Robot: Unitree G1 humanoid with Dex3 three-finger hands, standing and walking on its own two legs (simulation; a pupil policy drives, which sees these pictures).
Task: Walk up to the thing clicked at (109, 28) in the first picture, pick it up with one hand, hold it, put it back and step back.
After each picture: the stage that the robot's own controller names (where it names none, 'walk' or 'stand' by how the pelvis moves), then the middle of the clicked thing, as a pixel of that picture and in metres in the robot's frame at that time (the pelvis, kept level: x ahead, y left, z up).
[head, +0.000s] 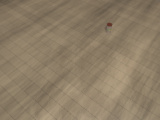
stand; (108, 28) +1.60 -0.38 -0.72
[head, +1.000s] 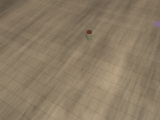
walk; (89, 35) +1.49 -0.02 -0.70
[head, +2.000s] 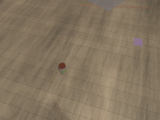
walk; (62, 69) +0.93 +0.21 -0.71
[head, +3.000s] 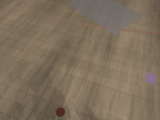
walk; (60, 114) +0.50 +0.16 -0.69
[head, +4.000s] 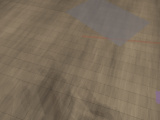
stand; out of the picture +0.28 +0.16 -0.71
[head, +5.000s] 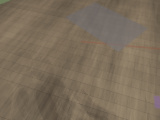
stand; out of the picture +0.27 +0.15 -0.73
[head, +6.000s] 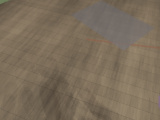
stand; out of the picture +0.29 +0.14 -0.72
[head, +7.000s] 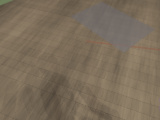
stand; out of the picture +0.26 +0.14 -0.73
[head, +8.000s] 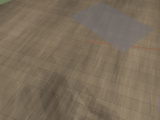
stand; out of the picture +0.26 +0.14 -0.73
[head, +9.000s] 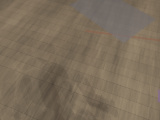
go down; out of the picture +0.27 +0.14 -0.72
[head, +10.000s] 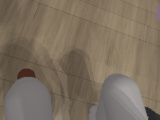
go down; (27, 78) +0.35 +0.19 -0.29
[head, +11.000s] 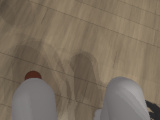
close in; (34, 80) +0.35 +0.19 -0.29
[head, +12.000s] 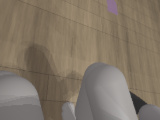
close in; out of the picture +0.33 +0.23 -0.21
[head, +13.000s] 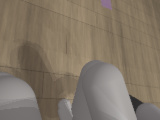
close; out of the picture +0.36 +0.25 -0.20
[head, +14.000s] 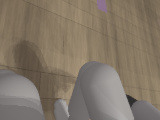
lift; out of the picture +0.35 +0.24 -0.22
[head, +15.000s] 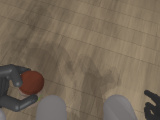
lift; (31, 90) +0.30 +0.18 -0.03
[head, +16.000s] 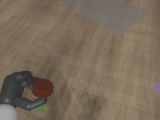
hold; (41, 98) +0.30 +0.15 -0.01
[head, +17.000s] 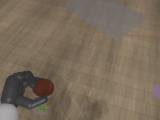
hold; (42, 97) +0.31 +0.15 -0.01
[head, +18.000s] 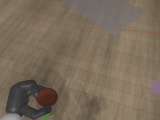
crouch; (46, 106) +0.29 +0.13 -0.04
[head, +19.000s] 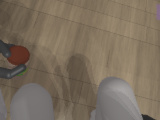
lower; (18, 63) +0.40 +0.19 -0.12
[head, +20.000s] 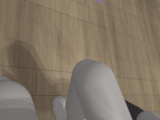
lower; out of the picture +0.38 +0.25 -0.22
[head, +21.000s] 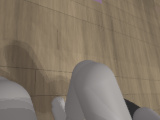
lower; out of the picture +0.37 +0.25 -0.22
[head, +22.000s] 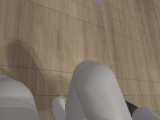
lower; out of the picture +0.37 +0.25 -0.22
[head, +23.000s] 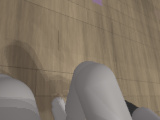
lower; out of the picture +0.36 +0.25 -0.22
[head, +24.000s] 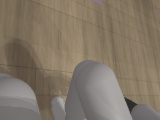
open; out of the picture +0.35 +0.24 -0.22
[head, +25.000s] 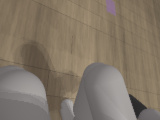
stand; out of the picture +0.35 +0.23 -0.22
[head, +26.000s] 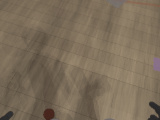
stand; (50, 115) +0.33 +0.17 -0.56
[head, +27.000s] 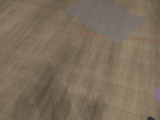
stand; out of the picture +0.31 +0.16 -0.67
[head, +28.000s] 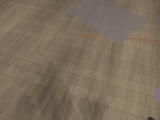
stand; out of the picture +0.30 +0.17 -0.67
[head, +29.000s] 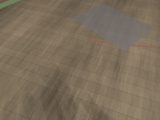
stand; out of the picture +0.33 +0.15 -0.72
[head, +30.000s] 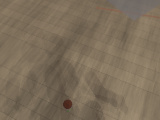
walk; (68, 106) +0.44 +0.12 -0.69
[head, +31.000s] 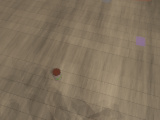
walk; (57, 75) +0.72 +0.20 -0.69
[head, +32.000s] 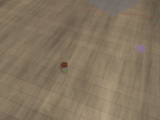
stand; (64, 68) +0.97 +0.15 -0.71
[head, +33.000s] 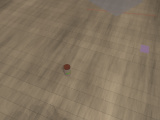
stand; (67, 70) +0.95 +0.14 -0.73
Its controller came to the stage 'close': yes
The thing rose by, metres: 0.69
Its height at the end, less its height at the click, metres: +0.00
